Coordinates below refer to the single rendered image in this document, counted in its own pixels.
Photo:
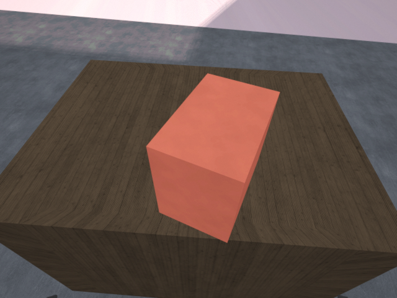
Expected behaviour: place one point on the pedestal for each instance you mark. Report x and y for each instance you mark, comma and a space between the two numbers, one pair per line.
78, 200

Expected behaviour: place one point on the carton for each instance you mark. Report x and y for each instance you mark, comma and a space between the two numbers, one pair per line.
203, 158

